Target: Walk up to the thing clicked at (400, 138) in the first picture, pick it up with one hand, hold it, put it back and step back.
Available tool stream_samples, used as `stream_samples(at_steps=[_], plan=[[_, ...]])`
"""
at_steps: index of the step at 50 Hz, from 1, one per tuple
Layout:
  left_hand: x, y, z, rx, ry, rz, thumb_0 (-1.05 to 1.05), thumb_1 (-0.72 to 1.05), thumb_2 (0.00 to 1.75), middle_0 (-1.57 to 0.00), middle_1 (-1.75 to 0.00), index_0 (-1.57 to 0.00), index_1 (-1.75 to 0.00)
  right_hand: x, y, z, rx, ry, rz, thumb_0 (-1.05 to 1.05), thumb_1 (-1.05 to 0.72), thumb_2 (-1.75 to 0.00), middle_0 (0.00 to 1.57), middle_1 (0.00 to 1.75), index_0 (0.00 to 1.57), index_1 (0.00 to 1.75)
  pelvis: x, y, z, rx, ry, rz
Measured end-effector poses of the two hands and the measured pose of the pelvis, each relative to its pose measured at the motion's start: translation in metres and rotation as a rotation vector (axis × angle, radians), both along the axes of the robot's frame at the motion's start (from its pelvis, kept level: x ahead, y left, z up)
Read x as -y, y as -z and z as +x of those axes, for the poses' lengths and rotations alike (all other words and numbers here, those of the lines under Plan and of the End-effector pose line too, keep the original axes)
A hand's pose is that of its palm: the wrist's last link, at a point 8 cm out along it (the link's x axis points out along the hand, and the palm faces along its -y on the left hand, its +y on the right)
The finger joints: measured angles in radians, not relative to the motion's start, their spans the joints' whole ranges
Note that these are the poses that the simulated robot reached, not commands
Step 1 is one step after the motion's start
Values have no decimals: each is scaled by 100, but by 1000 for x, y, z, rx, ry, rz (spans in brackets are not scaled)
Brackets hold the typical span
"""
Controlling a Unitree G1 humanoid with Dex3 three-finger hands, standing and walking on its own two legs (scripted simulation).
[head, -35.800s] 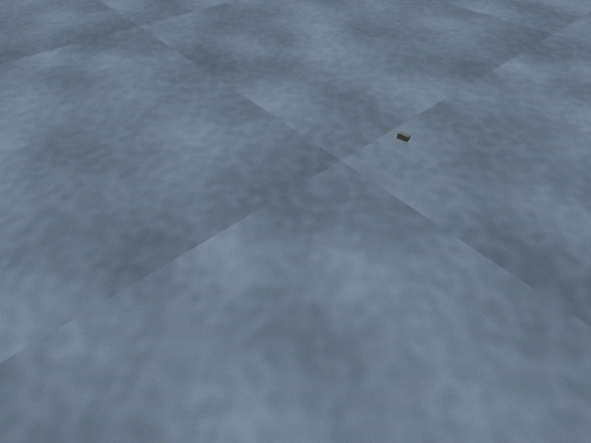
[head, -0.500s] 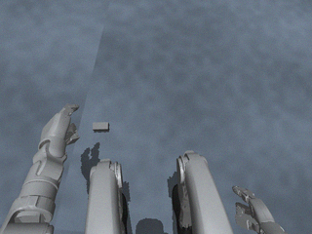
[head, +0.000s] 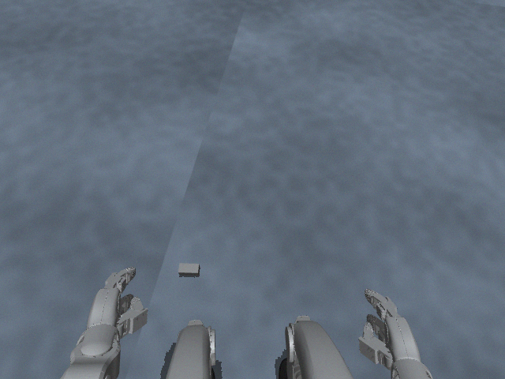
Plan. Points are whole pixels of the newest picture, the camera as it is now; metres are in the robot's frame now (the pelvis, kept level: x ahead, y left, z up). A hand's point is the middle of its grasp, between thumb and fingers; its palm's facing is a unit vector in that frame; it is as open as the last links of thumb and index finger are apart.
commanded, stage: home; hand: left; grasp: from above
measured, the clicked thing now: (189, 269) +0.47 +0.18 -0.62
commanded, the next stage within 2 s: none
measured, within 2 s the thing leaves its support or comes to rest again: neither
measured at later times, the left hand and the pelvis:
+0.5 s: hand (104, 332) +0.21 +0.19 +0.04, palm faces +0.08 -0.97 -0.21, open 7.4 cm; pelvis +0.05 +0.01 +0.09, yaw +1 degrees
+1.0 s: hand (109, 337) +0.20 +0.18 +0.04, palm faces +0.07 -0.98 -0.20, open 7.4 cm; pelvis +0.04 +0.00 +0.09, yaw +1 degrees
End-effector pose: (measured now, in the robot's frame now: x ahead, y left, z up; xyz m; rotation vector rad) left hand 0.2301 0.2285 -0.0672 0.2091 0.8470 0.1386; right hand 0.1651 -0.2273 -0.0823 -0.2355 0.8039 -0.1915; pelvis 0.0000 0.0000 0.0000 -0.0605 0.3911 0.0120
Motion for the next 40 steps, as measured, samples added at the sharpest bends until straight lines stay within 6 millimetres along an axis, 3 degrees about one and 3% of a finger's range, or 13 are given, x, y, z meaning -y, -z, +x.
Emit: stream_samples(at_steps=[9,14,18,23,29,40], plan=[[-3,-73,-14,4,-28,-22,1,91,90,-20,-30,-21,-30,8,-60,-4,35,61,-42,1,-90,-89,20,30,20,29,-2,-53,29,94,-4,4],[-5,-109,-25,24,-28,-24,1,91,90,-20,-30,-21,-30,11,-88,8,94,69,-58,2,-90,-89,20,30,20,29,-5,-73,42,143,-7,7],[-7,-126,-32,32,-32,-23,1,91,90,-20,-30,-21,-30,10,-103,22,155,55,-61,2,-90,-89,20,30,20,29,-6,-83,48,172,-12,8],[-9,-134,-40,30,-38,-28,1,91,90,-20,-30,-21,-30,5,-115,41,222,20,-55,2,-90,-89,20,30,20,29,-6,-87,51,195,-19,11],[-9,-131,-45,16,-48,-40,1,91,90,-20,-30,-20,-30,-1,-120,54,257,-23,-50,2,-90,-89,20,30,20,29,-4,-87,50,206,-26,14],[-6,-130,-46,23,-37,-38,1,91,90,-20,-30,-20,-30,1,-113,42,225,-21,-51,2,-90,-89,20,30,21,29,-2,-87,47,215,-26,16]])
